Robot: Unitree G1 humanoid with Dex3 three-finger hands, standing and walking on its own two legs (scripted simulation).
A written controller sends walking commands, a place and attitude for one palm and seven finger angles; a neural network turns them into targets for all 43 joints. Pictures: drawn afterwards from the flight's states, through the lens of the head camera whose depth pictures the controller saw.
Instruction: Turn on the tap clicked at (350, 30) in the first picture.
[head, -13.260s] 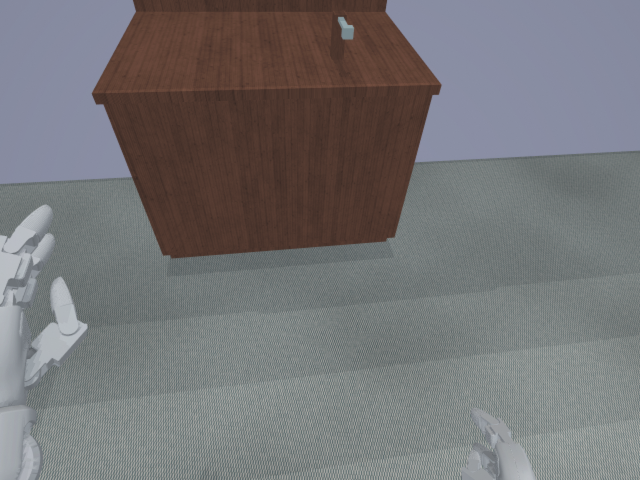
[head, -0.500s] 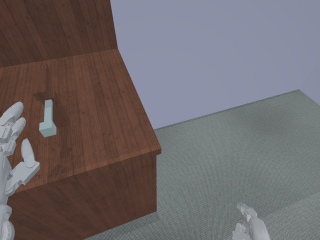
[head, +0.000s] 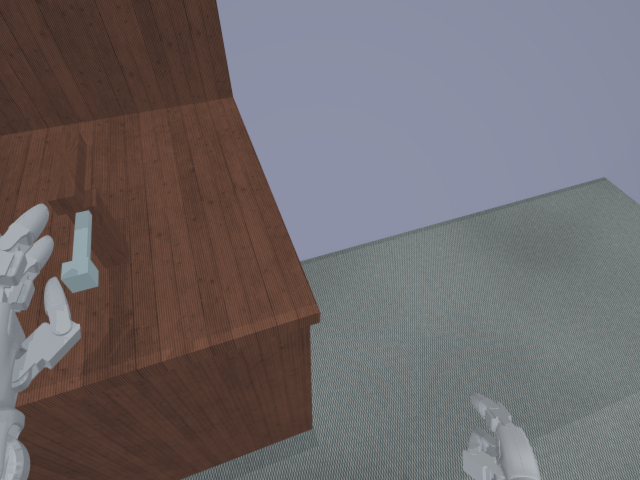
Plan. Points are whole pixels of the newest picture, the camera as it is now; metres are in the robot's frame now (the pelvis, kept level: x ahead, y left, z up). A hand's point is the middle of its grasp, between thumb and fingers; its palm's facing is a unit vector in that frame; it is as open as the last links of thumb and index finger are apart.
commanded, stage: shuffle to correct the standing spot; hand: left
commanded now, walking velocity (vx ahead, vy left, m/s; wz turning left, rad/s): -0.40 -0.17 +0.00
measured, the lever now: (80, 274) +0.31 +0.31 +0.10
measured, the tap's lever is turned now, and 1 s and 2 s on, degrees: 0 0 0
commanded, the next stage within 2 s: come to a stop and stand still in 1.14 s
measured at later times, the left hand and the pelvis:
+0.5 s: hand (27, 386) +0.16 +0.25 +0.16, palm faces +0.36 -0.84 -0.41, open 7.4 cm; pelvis -0.04 +0.01 +0.00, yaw +0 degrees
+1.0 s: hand (17, 432) +0.13 +0.25 +0.15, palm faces +0.38 -0.86 -0.34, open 7.4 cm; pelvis -0.08 +0.00 -0.01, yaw +1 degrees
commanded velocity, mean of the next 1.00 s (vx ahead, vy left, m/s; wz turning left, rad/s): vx -0.12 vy -0.18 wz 0.00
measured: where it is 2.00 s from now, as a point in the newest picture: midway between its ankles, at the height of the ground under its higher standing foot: outside the picture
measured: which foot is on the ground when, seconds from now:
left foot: down 0.00-1.00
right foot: down 0.00-0.62, up 0.64-0.72, down 0.74-1.00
